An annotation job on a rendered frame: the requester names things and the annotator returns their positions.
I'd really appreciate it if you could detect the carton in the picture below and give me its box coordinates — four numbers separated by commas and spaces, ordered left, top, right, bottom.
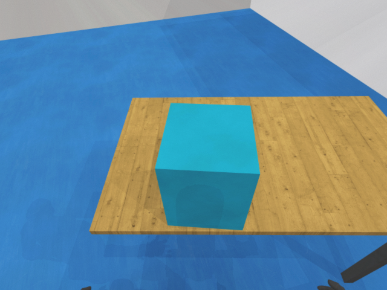
155, 103, 260, 230

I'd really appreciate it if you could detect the table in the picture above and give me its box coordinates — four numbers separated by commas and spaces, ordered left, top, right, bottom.
89, 96, 387, 283

